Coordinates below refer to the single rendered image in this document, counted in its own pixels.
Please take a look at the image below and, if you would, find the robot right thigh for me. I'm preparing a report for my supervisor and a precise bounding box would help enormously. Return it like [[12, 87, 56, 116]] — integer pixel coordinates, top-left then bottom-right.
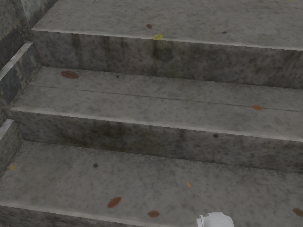
[[195, 212, 235, 227]]

